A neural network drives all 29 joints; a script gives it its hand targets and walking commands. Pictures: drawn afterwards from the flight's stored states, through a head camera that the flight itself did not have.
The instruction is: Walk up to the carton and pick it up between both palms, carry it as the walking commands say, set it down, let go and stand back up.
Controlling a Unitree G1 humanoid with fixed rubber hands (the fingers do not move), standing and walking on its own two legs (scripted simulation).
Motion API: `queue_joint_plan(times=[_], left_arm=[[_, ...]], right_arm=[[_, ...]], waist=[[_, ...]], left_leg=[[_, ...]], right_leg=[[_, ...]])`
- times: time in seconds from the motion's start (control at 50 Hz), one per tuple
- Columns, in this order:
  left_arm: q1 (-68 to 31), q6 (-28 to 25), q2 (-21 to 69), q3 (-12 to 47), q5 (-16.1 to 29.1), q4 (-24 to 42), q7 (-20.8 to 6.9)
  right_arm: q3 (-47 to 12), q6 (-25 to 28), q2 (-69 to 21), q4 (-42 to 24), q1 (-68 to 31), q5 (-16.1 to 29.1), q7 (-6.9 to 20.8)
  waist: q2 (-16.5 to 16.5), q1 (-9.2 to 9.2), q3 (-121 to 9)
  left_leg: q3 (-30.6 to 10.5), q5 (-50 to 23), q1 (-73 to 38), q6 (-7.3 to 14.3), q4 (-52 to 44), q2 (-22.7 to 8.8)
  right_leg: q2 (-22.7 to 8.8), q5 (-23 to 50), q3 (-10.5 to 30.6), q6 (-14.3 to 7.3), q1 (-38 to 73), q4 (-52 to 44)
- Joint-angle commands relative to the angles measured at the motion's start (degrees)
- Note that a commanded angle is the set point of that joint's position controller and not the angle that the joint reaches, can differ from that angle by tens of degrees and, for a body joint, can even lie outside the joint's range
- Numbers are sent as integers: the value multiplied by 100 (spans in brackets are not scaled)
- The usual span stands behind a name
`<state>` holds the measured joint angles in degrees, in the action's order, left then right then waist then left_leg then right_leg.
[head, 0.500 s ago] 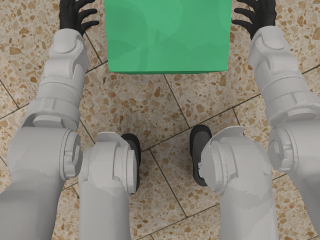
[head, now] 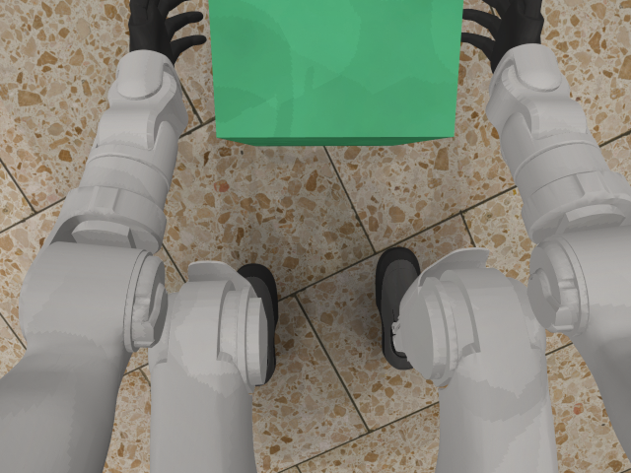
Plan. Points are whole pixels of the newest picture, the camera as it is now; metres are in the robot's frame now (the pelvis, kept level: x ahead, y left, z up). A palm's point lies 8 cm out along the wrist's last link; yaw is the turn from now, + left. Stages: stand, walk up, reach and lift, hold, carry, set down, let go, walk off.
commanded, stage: reach and lift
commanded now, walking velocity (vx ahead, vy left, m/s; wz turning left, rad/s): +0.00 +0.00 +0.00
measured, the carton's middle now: (328, 53) +0.53 -0.02 -0.24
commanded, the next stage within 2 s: none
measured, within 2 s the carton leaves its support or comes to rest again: leaves its support in 0.84 s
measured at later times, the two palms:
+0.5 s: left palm (180, 46) +0.53 +0.13 -0.18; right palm (486, 40) +0.52 -0.17 -0.18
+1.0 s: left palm (173, 29) +0.54 +0.13 -0.16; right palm (494, 16) +0.53 -0.17 -0.16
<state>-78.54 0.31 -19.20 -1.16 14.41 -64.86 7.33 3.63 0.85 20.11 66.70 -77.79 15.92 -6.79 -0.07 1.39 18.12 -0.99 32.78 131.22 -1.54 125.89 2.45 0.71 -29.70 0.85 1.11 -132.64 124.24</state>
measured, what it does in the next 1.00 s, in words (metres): stands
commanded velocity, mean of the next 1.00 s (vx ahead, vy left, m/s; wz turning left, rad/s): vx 0.00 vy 0.00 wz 0.00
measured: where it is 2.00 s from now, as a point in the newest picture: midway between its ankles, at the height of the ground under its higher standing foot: (328, 335)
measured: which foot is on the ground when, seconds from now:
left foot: down 0.00-1.00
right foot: down 0.00-1.00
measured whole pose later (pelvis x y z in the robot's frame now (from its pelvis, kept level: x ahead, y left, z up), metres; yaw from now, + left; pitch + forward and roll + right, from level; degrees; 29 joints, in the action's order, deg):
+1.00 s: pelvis +0.01 +0.00 -0.01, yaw +0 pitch +38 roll +0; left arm -77.2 7.3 -12.1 -12.0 2.8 -59.7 7.1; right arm 14.6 -6.9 12.9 61.0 -77.5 3.3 -6.2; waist 0.0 1.9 14.1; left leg -1.5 34.6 131.3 -2.4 128.0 4.5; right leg 2.6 -32.0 1.9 2.3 -132.5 126.6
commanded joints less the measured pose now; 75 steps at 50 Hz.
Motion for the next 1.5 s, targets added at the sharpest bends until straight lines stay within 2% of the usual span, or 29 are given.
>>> queue_joint_plan(times=[0.0,0.24,0.3,0.42,0.5,0.56,0.58,0.68,0.82,0.94,1.16,1.28,1.36,1.48], left_arm=[[-1399,-119,-438,0,6,514,23],[-1551,-196,-44,45,-165,396,144],[-1636,-222,208,140,-160,401,133],[-1950,-278,954,405,-133,451,14],[-2478,-246,2203,614,-222,503,-278],[-3079,-87,3941,763,-405,540,-758],[-3141,-21,4287,686,-516,565,-886],[-3099,223,5150,450,-792,807,-1278],[-3000,408,5551,425,-910,1215,-1452],[-2938,529,5953,581,-872,1509,-1487],[-3001,906,6362,611,-1172,1868,-1437],[-3095,1091,6628,699,-1199,2052,-1453],[-3035,1219,6781,685,-1248,2096,-1499],[-2720,1382,6851,436,-1516,1975,-1596]], right_arm=[[10,118,411,-466,-1307,21,-25],[30,224,41,-233,-1424,-148,-146],[-47,254,-155,-221,-1467,-183,-155],[-379,272,-882,-322,-1807,-170,-21],[-630,197,-2155,-423,-2324,-289,272],[-841,34,-3915,-543,-3004,-481,744],[-777,-27,-4246,-588,-3105,-571,874],[-583,-314,-5139,-982,-3184,-809,1285],[-413,-555,-5666,-1119,-2909,-938,1481],[-466,-691,-6014,-1428,-2782,-1018,1535],[-634,-1089,-6339,-1987,-2942,-1209,1681],[-780,-1263,-6472,-2269,-3099,-1253,1695],[-779,-1397,-6654,-2337,-3033,-1329,1710],[-617,-1571,-6882,-2242,-2728,-1541,1757]], waist=[[-146,48,-6632],[-186,62,-6587],[-210,112,-6566],[-213,111,-6498],[-204,122,-6386],[-216,137,-6174],[-215,134,-6099],[-165,107,-6095],[-232,79,-6082],[-276,143,-6620],[-243,121,-7418],[-183,172,-7961],[-134,194,-8139],[-55,102,-7861]], left_leg=[[186,-1473,-3053,-44,-1039,-50],[182,-1539,-3057,-66,-1137,92],[179,-1559,-3062,-74,-1149,136],[150,-1562,-3111,-61,-1174,223],[148,-1481,-2999,-38,-1136,321],[194,-1336,-2772,-13,-1074,437],[228,-1307,-2698,-7,-1046,476],[351,-1521,-2526,58,-897,540],[438,-1667,-2482,63,-798,539],[488,-1893,-2770,13,-792,565],[547,-1581,-3196,10,-1092,602],[591,-1456,-3386,8,-1261,640],[618,-1410,-3390,8,-1401,664],[648,-1349,-3136,37,-1634,687]], right_leg=[[26,1546,-172,79,3490,-841],[167,1575,-175,90,3432,-954],[207,1591,-173,85,3450,-988],[280,1547,-181,65,3395,-1006],[371,1475,-204,47,3303,-955],[483,1355,-247,28,3138,-865],[515,1328,-268,22,3082,-830],[599,1525,-360,6,2989,-678],[640,1685,-375,-15,2929,-589],[668,1880,-438,-9,3183,-580],[671,1451,-580,49,3283,-833],[673,1333,-668,67,3522,-1021],[683,1330,-698,76,3649,-1180],[726,1334,-669,87,3605,-1460]])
